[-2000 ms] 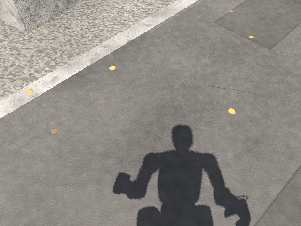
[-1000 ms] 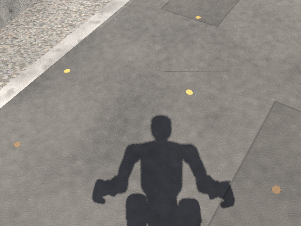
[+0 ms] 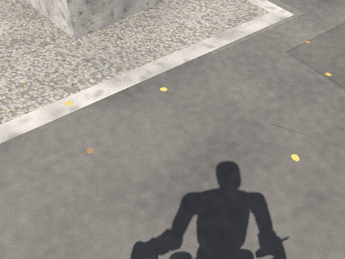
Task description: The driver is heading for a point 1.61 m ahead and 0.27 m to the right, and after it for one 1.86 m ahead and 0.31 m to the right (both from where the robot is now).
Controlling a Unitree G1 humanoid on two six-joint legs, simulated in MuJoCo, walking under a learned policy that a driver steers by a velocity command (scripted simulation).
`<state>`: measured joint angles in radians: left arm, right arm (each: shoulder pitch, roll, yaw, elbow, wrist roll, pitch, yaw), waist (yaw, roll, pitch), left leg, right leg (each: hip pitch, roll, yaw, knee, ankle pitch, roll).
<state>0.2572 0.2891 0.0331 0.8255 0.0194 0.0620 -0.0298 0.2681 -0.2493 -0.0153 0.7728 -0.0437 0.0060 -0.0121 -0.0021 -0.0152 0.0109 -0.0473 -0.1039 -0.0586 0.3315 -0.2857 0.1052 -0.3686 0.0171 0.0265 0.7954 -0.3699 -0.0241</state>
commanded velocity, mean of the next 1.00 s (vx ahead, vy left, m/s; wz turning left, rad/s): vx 0.53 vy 0.00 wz -0.02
